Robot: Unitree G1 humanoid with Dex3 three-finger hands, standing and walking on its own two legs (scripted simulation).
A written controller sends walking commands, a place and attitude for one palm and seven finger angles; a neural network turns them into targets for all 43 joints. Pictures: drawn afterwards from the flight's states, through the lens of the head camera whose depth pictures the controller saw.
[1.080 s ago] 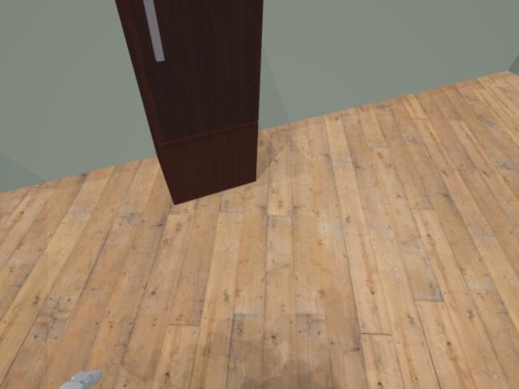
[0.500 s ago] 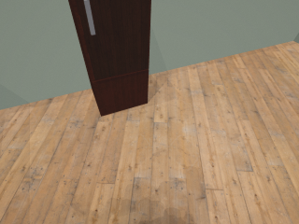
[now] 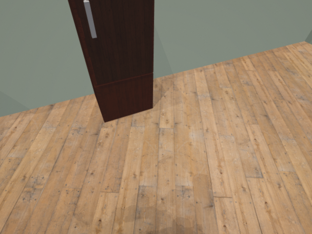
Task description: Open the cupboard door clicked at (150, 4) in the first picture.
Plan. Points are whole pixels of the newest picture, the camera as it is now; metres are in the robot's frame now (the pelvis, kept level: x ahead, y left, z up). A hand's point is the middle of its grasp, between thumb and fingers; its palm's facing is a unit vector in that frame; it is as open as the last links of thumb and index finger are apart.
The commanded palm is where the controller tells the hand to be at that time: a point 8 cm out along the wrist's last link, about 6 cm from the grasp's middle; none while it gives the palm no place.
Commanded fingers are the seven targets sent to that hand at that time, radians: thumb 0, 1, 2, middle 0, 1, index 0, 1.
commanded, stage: look at it before walking up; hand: left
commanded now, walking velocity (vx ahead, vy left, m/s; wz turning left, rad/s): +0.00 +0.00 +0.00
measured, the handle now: (89, 18) +1.07 +0.41 +0.09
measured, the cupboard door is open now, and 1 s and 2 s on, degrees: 0 0 0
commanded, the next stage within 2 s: walk to a spot facing it in 0.36 s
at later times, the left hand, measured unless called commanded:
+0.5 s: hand out of the picture +0.09 +0.24 -0.16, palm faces -0.03 -0.94 -0.33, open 7.4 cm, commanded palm none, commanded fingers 0.00 0.90 0.90 -0.20 -0.30 -0.20 -0.30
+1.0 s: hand out of the picture +0.14 +0.13 -0.18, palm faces -0.15 -0.97 -0.20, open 7.4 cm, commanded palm none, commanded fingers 0.00 0.90 0.90 -0.20 -0.30 -0.20 -0.30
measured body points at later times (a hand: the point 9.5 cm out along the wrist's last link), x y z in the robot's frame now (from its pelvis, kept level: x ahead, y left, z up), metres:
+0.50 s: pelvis +0.01 +0.00 +0.00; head +0.02 +0.00 +0.45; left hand +0.09 +0.29 -0.13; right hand +0.10 -0.30 -0.13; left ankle +0.00 +0.12 -0.74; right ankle +0.00 -0.12 -0.74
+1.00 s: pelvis +0.12 -0.06 -0.01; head +0.13 -0.06 +0.44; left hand +0.15 +0.18 -0.16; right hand +0.08 -0.31 -0.17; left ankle +0.11 +0.08 -0.66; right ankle +0.09 -0.14 -0.74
